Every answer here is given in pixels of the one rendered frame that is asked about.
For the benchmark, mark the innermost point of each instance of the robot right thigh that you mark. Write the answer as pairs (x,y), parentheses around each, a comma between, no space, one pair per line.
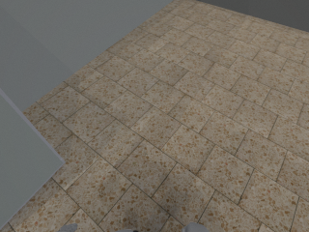
(195,227)

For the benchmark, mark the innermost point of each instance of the fridge door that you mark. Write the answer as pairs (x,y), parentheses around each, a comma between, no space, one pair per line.
(26,162)

